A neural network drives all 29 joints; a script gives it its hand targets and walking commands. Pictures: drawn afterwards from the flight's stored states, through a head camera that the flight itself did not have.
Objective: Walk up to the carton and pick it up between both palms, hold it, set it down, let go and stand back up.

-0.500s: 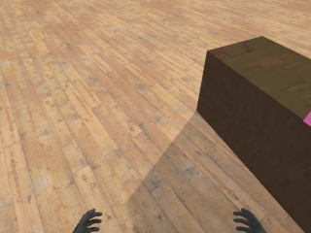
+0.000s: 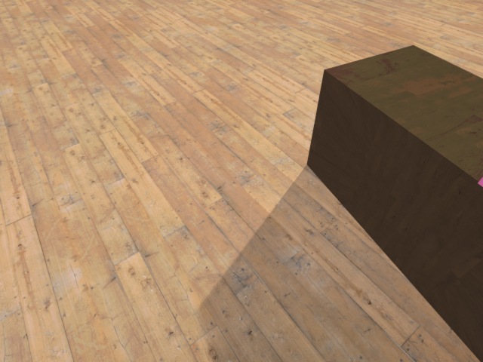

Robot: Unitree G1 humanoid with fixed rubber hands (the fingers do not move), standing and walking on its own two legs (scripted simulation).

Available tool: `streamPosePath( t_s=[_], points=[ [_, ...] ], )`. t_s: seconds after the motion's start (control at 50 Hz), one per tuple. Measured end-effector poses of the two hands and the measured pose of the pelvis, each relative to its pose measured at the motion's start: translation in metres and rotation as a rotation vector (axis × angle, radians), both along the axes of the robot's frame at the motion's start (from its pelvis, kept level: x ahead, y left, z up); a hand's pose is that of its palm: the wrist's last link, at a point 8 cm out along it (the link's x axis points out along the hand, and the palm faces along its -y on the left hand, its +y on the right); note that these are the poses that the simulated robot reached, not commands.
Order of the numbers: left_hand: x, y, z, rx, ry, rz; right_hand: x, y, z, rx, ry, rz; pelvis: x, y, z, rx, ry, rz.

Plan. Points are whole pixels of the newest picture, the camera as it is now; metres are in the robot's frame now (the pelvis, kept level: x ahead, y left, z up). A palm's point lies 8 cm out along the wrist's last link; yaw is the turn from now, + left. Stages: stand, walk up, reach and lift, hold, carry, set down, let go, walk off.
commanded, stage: stand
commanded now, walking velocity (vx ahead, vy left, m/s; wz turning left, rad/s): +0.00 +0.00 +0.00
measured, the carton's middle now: out of the picture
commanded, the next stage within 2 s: walk up in 0.58 s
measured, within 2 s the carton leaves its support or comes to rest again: neither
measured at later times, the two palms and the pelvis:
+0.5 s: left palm out of the picture +0.07 +0.23 -0.13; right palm out of the picture +0.08 -0.21 -0.13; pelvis +0.03 +0.01 +0.01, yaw +0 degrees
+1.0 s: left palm out of the picture +0.12 +0.25 -0.14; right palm out of the picture +0.03 -0.25 -0.13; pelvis +0.06 +0.01 +0.00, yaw -13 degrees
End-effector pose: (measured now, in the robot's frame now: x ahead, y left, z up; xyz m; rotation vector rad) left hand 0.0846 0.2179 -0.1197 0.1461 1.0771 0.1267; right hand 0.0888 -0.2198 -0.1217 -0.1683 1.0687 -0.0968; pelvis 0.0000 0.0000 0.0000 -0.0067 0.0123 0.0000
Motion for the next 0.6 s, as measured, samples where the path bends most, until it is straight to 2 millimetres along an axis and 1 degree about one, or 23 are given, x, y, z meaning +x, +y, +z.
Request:
streamPosePath(
  t_s=[0.08,0.14,0.34,0.5,0.6],
  points=[
    [0.004,0.003,0.0,0.015,0.005,0.004,0.006,-0.003,0.001,-0.01,-0.01,-0.023,0.005,0.001,0.0,-0.001,0.0,0.0],
    [0.005,0.004,0.0,0.012,0.016,0.005,0.006,-0.003,0.001,-0.012,0.0,-0.027,0.008,0.003,0.001,-0.003,0.002,0.0],
    [-0.006,0.003,-0.01,-0.013,0.118,0.033,-0.015,0.007,-0.004,-0.011,0.121,-0.044,0.019,0.007,0.006,-0.004,0.01,-0.003],
    [-0.012,0.011,-0.011,-0.006,0.17,0.059,-0.014,0.013,-0.005,-0.011,0.149,-0.063,0.032,0.013,0.009,-0.007,-0.003,-0.001],
    [-0.019,0.02,-0.012,0.0,0.214,0.075,-0.018,0.014,-0.005,-0.013,0.18,-0.073,0.038,0.017,0.011,-0.005,-0.013,-0.004]
  ],
)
